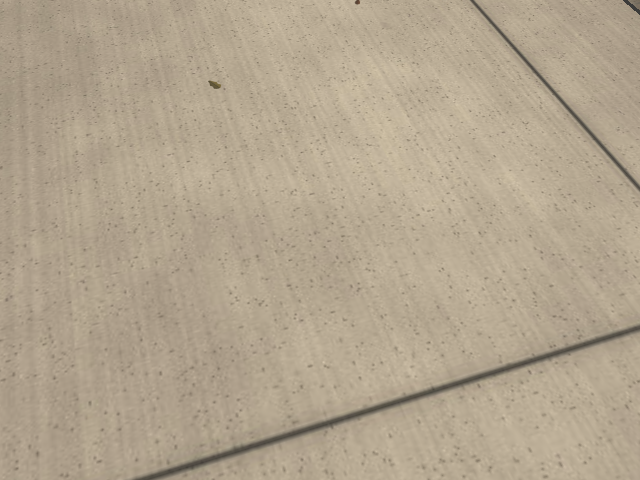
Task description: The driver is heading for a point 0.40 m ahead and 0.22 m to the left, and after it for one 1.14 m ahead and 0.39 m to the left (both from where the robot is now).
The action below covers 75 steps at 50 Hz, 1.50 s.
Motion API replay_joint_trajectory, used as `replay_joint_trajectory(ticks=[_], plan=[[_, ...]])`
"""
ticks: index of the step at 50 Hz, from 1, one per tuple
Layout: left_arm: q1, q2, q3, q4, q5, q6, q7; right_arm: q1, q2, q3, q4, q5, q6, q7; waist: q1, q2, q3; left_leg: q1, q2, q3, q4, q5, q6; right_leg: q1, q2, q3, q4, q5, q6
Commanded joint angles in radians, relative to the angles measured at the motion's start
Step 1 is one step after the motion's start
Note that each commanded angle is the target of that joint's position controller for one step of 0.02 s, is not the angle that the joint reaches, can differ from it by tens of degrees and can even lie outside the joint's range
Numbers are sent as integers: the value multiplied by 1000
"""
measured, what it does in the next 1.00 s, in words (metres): walks ahead, turning left: right foot, then left foot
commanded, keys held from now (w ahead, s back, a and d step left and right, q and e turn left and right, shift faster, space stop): w+q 0.56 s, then q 0.26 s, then no key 0.18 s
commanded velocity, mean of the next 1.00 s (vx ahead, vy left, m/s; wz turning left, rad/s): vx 0.38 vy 0.00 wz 0.48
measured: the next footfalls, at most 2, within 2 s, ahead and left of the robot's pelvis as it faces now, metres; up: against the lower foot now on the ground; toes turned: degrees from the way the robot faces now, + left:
right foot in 0.08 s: +0.21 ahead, -0.11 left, +0.00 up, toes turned -1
left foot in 0.62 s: +0.43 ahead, +0.15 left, +0.00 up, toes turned +28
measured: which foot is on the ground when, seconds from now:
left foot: down 0.00-0.08, up 0.10-0.60, down 0.62-1.00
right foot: up 0.00-0.06, down 0.08-0.62, up 0.64-1.00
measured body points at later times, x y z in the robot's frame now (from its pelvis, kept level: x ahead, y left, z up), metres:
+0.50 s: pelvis +0.25 -0.01 +0.00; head +0.28 +0.00 +0.45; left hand +0.15 +0.22 -0.14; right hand +0.48 -0.19 -0.12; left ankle +0.37 +0.15 -0.69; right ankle +0.17 -0.11 -0.74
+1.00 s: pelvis +0.42 +0.08 +0.01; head +0.44 +0.12 +0.45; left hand +0.40 +0.37 -0.13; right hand +0.60 -0.13 -0.11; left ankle +0.40 +0.12 -0.74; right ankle +0.57 -0.02 -0.67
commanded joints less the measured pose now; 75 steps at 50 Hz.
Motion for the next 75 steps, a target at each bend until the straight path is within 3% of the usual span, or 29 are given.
replay_joint_trajectory(ticks=[1,3,4,5,6,7,8,10,16,25,29,30,31,32,33,34,35,37,40,46,55,59,60,61,62,63,65,68,75], plan=[[-30,88,20,-76,-6,-32,8,19,-173,-34,-27,-7,-1,-11,64,111,42,5,298,-165,91,744,120,41,42,-5,-72,-84,-26],[215,127,41,-2,2,-51,25,-28,-183,-37,-38,2,0,-5,172,83,-84,-72,239,-129,354,839,85,377,84,-21,-174,-57,-61],[387,200,63,28,29,-62,39,-40,-152,-28,-67,16,-3,-1,230,17,-210,-261,184,-100,608,582,66,648,-84,145,-184,-113,-104],[452,311,92,26,48,-57,39,82,-31,-7,-93,60,4,1,183,-211,-364,-612,20,-9,973,-94,19,939,-393,583,-253,-178,-222],[381,245,81,8,19,-38,33,39,-143,-36,-83,30,14,-7,171,-91,-335,-687,48,-108,1087,-185,35,842,-381,683,-331,-257,-220],[275,173,60,-9,10,-37,32,-37,-149,-45,-102,20,19,-4,131,-28,-173,-714,99,-122,1089,-101,38,690,-344,520,-355,-279,-189],[223,123,46,-13,8,-43,29,-82,-125,-42,-113,17,20,2,114,2,-88,-698,135,-118,1048,-37,36,567,-300,398,-397,-216,-163],[218,80,34,8,2,-55,39,-89,-102,-47,-118,-6,44,17,71,-42,-25,-640,169,-112,988,6,24,437,-226,224,-440,-119,-109],[320,107,40,45,-5,-87,42,-229,-80,-46,-185,-14,87,48,59,-33,9,-760,196,-79,909,163,-5,445,-209,25,-487,49,-109],[431,156,48,77,-2,-71,53,-515,-89,-25,-307,-18,81,78,119,-36,63,-715,152,58,486,246,28,601,-220,-165,-442,267,-91],[420,207,62,78,2,-38,62,-404,-125,-44,-290,-25,78,66,57,-72,-12,-541,37,120,424,62,99,690,-226,-226,-155,780,-71],[412,218,65,71,-2,-26,61,-288,-141,-56,-256,-27,66,56,14,-60,-81,-417,-4,119,368,77,121,667,-218,-231,37,791,-59],[397,218,64,55,-12,-22,57,-146,-184,-76,-213,-41,52,41,-57,-4,-170,-193,18,48,268,187,156,529,-191,-244,301,574,-16],[449,101,41,-10,-26,-24,47,-124,-323,-109,-219,-50,47,29,1,212,-295,167,347,-363,333,511,276,123,-63,-229,668,-278,46],[380,159,53,-59,-26,-27,44,-96,-368,-119,-249,-7,64,20,-23,180,-391,236,475,-706,218,776,389,-57,80,-38,882,-557,85],[294,152,48,-78,-27,-30,45,-131,-347,-113,-248,4,72,8,-13,66,-281,150,445,-511,212,919,359,-120,10,49,867,-450,76],[279,131,38,-80,-30,-37,48,-190,-285,-98,-249,15,72,3,17,53,-184,27,403,-412,203,949,318,-107,-17,57,788,-375,68],[300,144,45,-69,5,-12,51,-273,-207,-74,-260,31,71,-3,89,33,-86,-174,295,-295,153,886,239,-14,-48,72,652,-336,73],[333,127,43,-74,15,37,45,-267,-226,-72,-268,19,57,5,124,37,-120,-246,245,-255,147,951,214,54,-28,66,562,-307,89],[223,145,40,-114,6,61,48,-191,-232,-65,-267,12,64,1,85,94,-129,-204,225,-253,134,877,147,-6,-20,68,414,-184,84],[150,139,28,-127,-12,69,58,-156,-217,-40,-249,-8,78,-11,49,116,-74,-138,263,-298,161,804,156,91,21,73,173,-253,48],[197,121,19,-106,-22,61,73,-202,-212,-27,-239,0,86,-17,74,115,-54,-185,249,-318,219,754,129,287,56,51,-97,-254,18],[236,113,16,-91,-18,52,76,-224,-209,-23,-239,10,87,-20,104,96,-54,-233,231,-319,235,666,91,401,39,66,-256,-96,11],[263,147,19,-81,-4,38,82,-209,-178,-11,-244,15,80,-21,96,40,-84,-297,193,-311,254,509,40,531,-55,161,-318,100,-2],[263,217,24,-92,5,27,83,-130,-149,-6,-240,10,79,-21,36,-95,-107,-355,105,-241,311,156,10,607,-226,311,-279,471,-53],[210,200,16,-91,-15,32,73,-104,-150,-7,-201,16,98,-26,37,-158,-105,-300,36,-175,297,-68,-5,501,-278,338,-249,589,-173],[157,148,-4,-93,-12,30,58,-166,-162,-5,-188,5,111,-24,37,-121,-80,-209,56,-178,216,14,-11,418,-195,281,-280,399,-129],[186,171,0,-66,-15,31,60,-208,-194,-8,-160,7,108,-11,64,-57,-40,-176,109,-214,144,227,-18,400,-70,192,-305,98,-33],[217,158,-2,8,-16,27,60,-224,-171,3,-66,14,97,-26,81,27,-30,-203,129,-217,96,247,-20,478,-55,171,-292,109,-34]])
